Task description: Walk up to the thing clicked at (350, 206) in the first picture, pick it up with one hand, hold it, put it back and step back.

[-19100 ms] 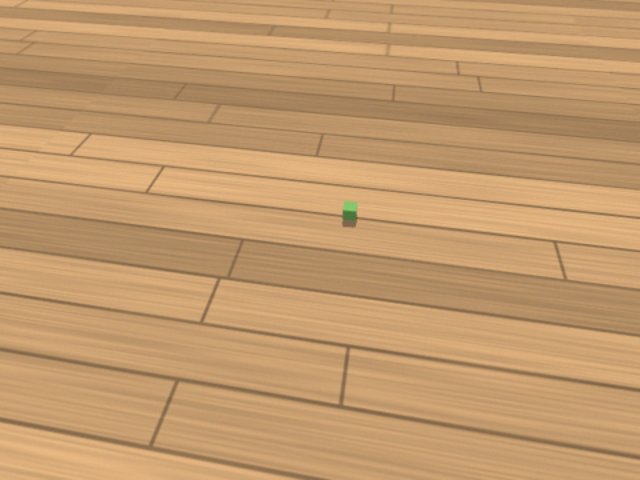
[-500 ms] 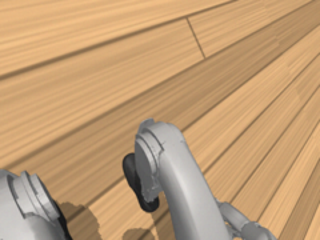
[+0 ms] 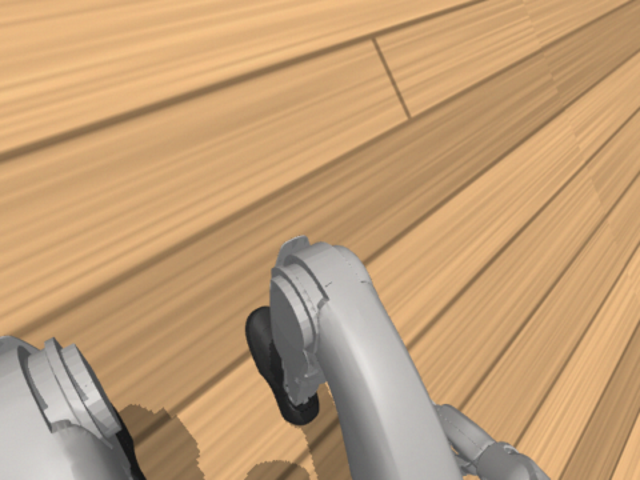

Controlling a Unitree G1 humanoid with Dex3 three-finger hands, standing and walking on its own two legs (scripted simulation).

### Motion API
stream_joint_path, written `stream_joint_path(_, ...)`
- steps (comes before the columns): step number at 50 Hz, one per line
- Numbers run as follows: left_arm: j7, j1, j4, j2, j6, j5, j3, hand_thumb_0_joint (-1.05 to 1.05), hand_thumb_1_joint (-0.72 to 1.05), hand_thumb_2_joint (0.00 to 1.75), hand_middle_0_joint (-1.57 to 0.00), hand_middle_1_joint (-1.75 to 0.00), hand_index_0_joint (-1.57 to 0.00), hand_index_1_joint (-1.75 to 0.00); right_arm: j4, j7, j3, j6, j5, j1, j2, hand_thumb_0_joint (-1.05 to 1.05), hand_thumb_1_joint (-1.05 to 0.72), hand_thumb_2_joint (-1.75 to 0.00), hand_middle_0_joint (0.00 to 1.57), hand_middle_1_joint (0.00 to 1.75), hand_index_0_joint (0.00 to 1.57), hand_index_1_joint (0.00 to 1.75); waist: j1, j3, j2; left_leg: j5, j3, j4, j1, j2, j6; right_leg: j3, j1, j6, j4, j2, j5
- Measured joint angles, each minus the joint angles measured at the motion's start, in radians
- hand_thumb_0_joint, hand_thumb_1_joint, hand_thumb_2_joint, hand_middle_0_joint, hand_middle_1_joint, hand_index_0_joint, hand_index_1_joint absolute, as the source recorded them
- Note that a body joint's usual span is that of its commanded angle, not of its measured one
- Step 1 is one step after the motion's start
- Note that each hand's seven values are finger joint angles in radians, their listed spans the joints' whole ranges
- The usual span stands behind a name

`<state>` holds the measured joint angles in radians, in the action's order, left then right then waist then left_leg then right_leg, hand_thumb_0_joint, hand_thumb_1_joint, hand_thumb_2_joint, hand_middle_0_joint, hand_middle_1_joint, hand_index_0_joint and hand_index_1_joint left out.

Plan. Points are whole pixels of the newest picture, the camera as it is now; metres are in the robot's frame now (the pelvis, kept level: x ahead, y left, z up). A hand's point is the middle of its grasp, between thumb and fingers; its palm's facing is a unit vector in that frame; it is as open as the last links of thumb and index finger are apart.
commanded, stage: close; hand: left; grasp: from above
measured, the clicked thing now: out of the picture +0.46 +0.37 -0.28
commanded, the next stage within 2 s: settle in 0.26 s
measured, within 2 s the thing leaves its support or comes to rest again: leaves its support in 0.68 s
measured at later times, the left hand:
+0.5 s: hand out of the picture +0.45 +0.36 -0.25, palm faces -0.40 -0.20 -0.89, open 8.8 cm
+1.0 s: hand out of the picture +0.44 +0.38 -0.18, palm faces -0.38 -0.17 -0.91, open 8.6 cm
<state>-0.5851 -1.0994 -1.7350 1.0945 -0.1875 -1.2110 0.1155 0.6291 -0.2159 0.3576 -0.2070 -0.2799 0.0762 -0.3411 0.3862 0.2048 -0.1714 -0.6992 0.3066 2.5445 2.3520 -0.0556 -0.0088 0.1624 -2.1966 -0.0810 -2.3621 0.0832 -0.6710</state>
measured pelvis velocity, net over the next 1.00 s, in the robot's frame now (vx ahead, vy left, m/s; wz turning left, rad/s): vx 0.01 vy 0.00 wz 0.06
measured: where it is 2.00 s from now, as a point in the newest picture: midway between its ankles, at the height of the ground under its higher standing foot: (214, 430)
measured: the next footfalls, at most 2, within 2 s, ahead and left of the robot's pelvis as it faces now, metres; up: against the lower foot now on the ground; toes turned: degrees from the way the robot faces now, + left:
none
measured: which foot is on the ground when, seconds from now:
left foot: down 0.00-1.00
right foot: down 0.00-1.00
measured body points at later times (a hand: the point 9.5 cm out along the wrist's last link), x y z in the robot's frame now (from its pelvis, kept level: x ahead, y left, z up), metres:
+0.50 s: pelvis +0.00 +0.00 +0.00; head +0.28 +0.14 +0.32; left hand +0.47 +0.37 -0.20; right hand +0.07 -0.25 -0.05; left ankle +0.06 +0.13 -0.27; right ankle +0.12 -0.13 -0.27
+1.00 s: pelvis +0.01 +0.00 +0.01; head +0.25 +0.12 +0.37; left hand +0.46 +0.38 -0.12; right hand +0.11 -0.26 -0.08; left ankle +0.06 +0.13 -0.27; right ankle +0.12 -0.13 -0.27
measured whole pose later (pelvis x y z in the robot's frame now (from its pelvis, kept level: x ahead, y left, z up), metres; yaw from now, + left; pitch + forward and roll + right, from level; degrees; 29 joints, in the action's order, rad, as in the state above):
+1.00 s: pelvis +0.01 +0.00 +0.01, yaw +4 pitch +32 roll -12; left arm -0.36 -0.97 -1.40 0.87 -0.08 -1.15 0.11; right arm 0.66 -0.23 0.18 -0.12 -0.17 0.11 -0.31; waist 0.28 0.03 -0.04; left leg -0.68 0.23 2.49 2.39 -0.04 -0.01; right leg 0.11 -2.25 -0.06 -2.36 0.05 -0.70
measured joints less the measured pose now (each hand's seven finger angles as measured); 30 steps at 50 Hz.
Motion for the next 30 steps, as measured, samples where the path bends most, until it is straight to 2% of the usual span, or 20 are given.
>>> stream_joint_path(18,0.002,-0.018,-0.009,0.0,0.009,-0.007,-0.006,0.0,0.21,0.29,-0.78,-0.38,-0.81,-0.36,-0.002,0.003,-0.007,0.002,0.003,0.006,-0.007,0.0,-0.89,-0.89,0.2,0.3,0.2,0.3,0.004,-0.012,0.008,-0.001,-0.006,-0.004,0.008,0.0,0.005,-0.004,-0.006,0.0,0.003,-0.002,-0.003)
stream_joint_path(30,0.051,0.013,0.079,-0.034,0.032,-0.003,0.017,0.0,0.18,0.29,-0.84,-0.39,-0.87,-0.37,0.003,0.001,-0.031,0.009,0.013,0.025,-0.002,0.0,-0.9,-0.9,0.2,0.3,0.2,0.3,-0.012,-0.027,0.015,-0.001,-0.012,-0.012,0.014,0.004,-0.003,-0.006,-0.015,0.008,0.003,-0.009,-0.008)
